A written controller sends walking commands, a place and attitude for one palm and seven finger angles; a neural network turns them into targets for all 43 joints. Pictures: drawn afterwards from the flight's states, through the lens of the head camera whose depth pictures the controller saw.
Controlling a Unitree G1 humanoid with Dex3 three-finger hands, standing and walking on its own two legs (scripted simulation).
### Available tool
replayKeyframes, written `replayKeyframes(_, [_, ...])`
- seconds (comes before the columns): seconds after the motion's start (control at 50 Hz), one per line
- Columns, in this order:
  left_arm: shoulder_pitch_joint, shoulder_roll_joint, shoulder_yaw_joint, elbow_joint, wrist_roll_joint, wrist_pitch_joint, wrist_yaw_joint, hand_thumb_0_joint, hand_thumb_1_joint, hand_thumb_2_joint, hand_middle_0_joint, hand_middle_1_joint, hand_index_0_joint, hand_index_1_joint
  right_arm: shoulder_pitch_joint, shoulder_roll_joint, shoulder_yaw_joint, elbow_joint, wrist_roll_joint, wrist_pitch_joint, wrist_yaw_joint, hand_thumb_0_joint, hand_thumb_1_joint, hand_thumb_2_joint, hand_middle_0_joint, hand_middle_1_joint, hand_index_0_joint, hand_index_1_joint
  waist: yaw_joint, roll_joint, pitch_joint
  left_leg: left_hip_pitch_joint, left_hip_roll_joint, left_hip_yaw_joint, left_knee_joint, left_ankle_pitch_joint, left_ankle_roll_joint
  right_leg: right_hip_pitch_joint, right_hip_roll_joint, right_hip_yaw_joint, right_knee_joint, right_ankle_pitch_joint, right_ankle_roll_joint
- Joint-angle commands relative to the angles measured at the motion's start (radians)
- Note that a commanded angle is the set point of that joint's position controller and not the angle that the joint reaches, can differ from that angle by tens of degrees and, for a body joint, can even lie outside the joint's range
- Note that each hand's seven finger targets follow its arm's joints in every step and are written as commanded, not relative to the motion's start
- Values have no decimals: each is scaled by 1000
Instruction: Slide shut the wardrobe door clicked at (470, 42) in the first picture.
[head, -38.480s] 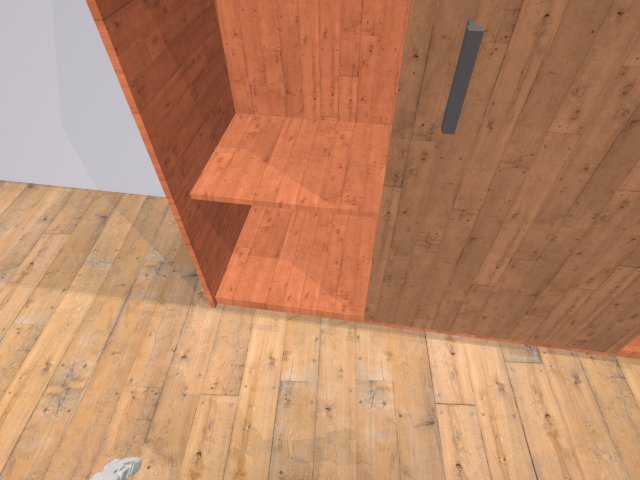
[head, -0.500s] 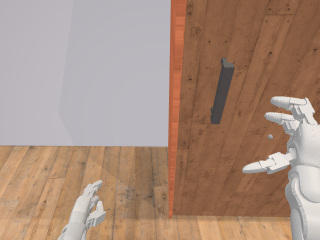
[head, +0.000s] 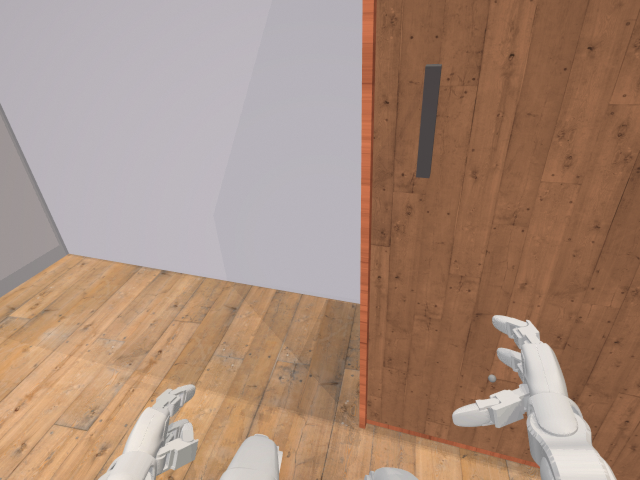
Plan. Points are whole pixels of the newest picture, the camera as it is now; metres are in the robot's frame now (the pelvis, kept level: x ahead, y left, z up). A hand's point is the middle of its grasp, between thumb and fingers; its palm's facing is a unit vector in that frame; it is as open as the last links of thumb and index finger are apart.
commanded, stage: relax the arm and regain balance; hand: right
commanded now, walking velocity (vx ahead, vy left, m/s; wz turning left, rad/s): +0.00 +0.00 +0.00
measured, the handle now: (429, 121) +0.59 -0.08 +0.30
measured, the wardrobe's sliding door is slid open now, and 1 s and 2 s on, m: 0.00 0.00 0.00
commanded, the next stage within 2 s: none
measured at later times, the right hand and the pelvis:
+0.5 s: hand out of the picture -0.24 -0.42 -0.02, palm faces -0.05 +0.91 -0.40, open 16.4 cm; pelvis -0.41 -0.18 +0.11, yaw +6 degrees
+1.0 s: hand out of the picture -0.58 -0.59 -0.04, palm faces +0.00 +0.94 -0.34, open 16.3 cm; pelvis -0.73 -0.36 +0.10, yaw -1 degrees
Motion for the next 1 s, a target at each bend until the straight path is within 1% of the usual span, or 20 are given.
replayKeyframes(0.0, [-129,240,30,-6,47,-12,23,0,900,900,-200,-300,-200,-300,14,-12,-47,-1,-26,-77,39,0,500,-300,150,300,150,300,-108,-474,221,7,-315,-45,1011,22,-27,-653,-219,771,-1316,-775,31])
replayKeyframes(0.08, [-148,159,44,88,83,-11,79,0,900,900,-200,-300,-200,-300,601,-59,-90,359,-34,-48,88,0,500,-300,150,300,150,300,-271,-174,-28,574,-335,377,411,-102,45,-333,-25,58,-1244,-221,326])
replayKeyframes(0.12, [-116,148,54,107,96,1,91,0,900,900,-200,-300,-200,-300,785,-70,-81,466,28,-48,102,0,500,-300,150,300,150,300,-278,-221,-24,795,-229,242,-404,-354,182,-227,-42,133,-1078,-85,337])
replayKeyframes(0.16, [95,0,89,180,81,49,145,0,900,900,-200,-300,-200,-300,433,88,-8,384,0,-59,104,0,500,-300,150,300,150,300,-96,245,166,244,91,-131,-900,-32,391,-232,218,-6,438,-136,204])
replayKeyframes(0.18, [205,88,123,181,69,64,142,0,900,900,-200,-300,-200,-300,77,31,-8,263,-9,-73,85,0,500,-300,150,300,150,300,74,42,220,-117,139,-161,-866,185,347,-202,205,134,734,-20,162])
replayKeyframes(0.2, [395,121,133,178,56,67,124,0,900,900,-200,-300,-200,-300,-192,-66,-57,142,-19,-94,64,0,500,-300,150,300,150,300,190,190,110,-200,241,-281,-947,812,-33,-32,144,178,859,-1,162])
replayKeyframes(0.24, [428,261,154,255,47,59,80,0,900,900,-200,-300,-200,-300,-165,-62,-73,145,-22,-152,14,0,500,-300,150,300,150,300,146,256,146,-280,241,-430,-990,-212,11,153,-28,295,693,102,98])
replayKeyframes(0.3, [484,48,72,266,66,37,48,0,900,900,-200,-300,-200,-300,-63,-24,-46,281,-27,-127,17,0,500,-300,150,300,150,300,109,-127,136,175,62,26,-767,15,113,203,-22,-83,-121,-74,76])
replayKeyframes(0.36, [490,-53,39,305,64,-3,1,0,900,900,-200,-300,-200,-300,235,-43,-61,375,-33,-120,36,0,500,-300,150,300,150,300,-74,205,83,450,-27,152,-765,-110,33,278,51,-305,-715,-145,53])
replayKeyframes(0.42, [536,5,64,355,61,-31,20,0,900,900,-200,-300,-200,-300,191,37,-43,386,-11,-117,32,0,500,-300,150,300,150,300,-52,175,76,456,-264,240,-76,83,-26,364,-113,-168,-1248,524,5])
replayKeyframes(0.46, [252,48,47,270,75,-31,53,0,900,900,-200,-300,-200,-300,341,40,-54,347,-15,-107,35,0,500,-300,150,300,150,300,-213,-62,-29,259,-272,98,447,-1,-17,389,-209,-150,-1021,803,-1])
replayKeyframes(0.5, [-23,49,25,182,70,-37,69,0,900,900,-200,-300,-200,-300,176,-96,-70,331,-22,-55,30,0,500,-300,150,300,150,300,-234,-174,232,92,-100,-187,476,144,5,-46,-437,445,-1135,-127,-162])
replayKeyframes(0.56, [143,104,55,261,77,-55,76,0,900,900,-200,-300,-200,-300,221,-56,-54,398,-19,-94,65,0,500,-300,150,300,150,300,-167,98,221,91,-151,9,242,210,-3,190,-261,265,-1093,-21,-77])
replayKeyframes(0.66, [283,71,66,322,60,-43,79,0,900,900,-200,-300,-200,-300,259,9,-43,443,3,-99,70,0,500,-300,150,300,150,300,-61,-125,117,256,-176,94,-293,15,59,448,-233,281,-1244,-159,66])
replayKeyframes(0.74, [63,109,104,246,47,20,100,0,900,900,-200,-300,-200,-300,783,-9,-120,599,16,-73,53,0,500,-300,150,300,150,300,-258,-152,97,822,-196,308,-1013,-27,156,304,42,-46,-1103,142,513])
replayKeyframes(0.76, [96,37,123,261,12,52,112,0,900,900,-200,-300,-200,-300,644,1,-106,557,7,-89,30,0,500,-300,150,300,150,300,-233,378,69,598,111,84,-1102,274,289,328,196,-98,-72,-37,458])
replayKeyframes(0.8, [424,102,146,237,30,61,82,0,900,900,-200,-300,-200,-300,-221,1,-51,256,-32,-151,8,0,500,-300,150,300,150,300,181,133,137,-95,262,-43,-890,429,310,336,42,260,567,-81,128])
replayKeyframes(0.82, [414,102,128,282,17,47,47,0,900,900,-200,-300,-200,-300,-305,-56,-73,251,-25,-189,13,0,500,-300,150,300,150,300,168,219,193,-219,295,-202,-1014,107,292,439,-96,283,429,-35,-163])
replayKeyframes(0.88, [328,81,119,222,38,39,29,0,900,900,-200,-300,-200,-300,-132,-64,-83,324,-45,-168,21,0,500,-300,150,300,150,300,72,124,179,76,162,-65,-782,78,187,414,-122,97,-314,-103,66])
replayKeyframes(0.98, [331,-1,52,245,69,-24,28,0,900,900,-200,-300,-200,-300,164,56,-27,368,-14,-146,44,0,500,-300,150,300,150,300,-71,-321,190,197,-230,50,268,-127,33,117,-121,101,-980,350,33])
